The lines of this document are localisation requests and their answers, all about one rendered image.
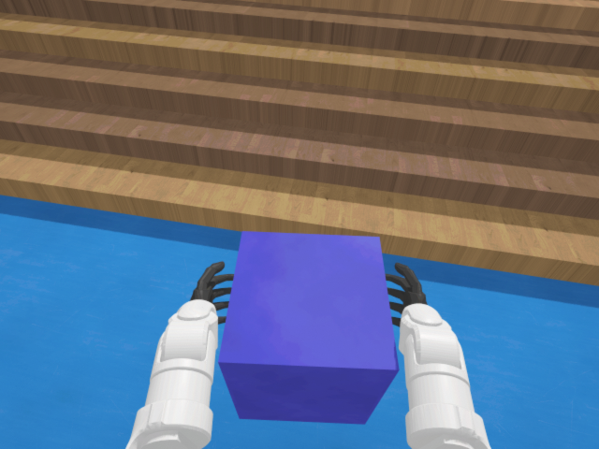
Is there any left robot forearm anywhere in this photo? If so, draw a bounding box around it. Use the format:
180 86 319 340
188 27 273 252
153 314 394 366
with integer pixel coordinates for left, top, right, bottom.
125 299 218 449

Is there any robot left hand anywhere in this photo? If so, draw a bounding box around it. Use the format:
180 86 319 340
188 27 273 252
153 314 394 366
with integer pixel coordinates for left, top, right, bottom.
190 261 234 325

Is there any robot right hand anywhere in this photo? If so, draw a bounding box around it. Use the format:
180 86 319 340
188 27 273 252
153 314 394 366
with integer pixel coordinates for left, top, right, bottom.
385 263 428 327

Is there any carton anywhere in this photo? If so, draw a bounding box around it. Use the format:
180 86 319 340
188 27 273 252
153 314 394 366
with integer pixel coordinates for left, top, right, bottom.
218 231 399 425

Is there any right robot forearm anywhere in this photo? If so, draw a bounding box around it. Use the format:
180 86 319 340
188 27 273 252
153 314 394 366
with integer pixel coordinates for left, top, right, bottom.
399 303 491 449

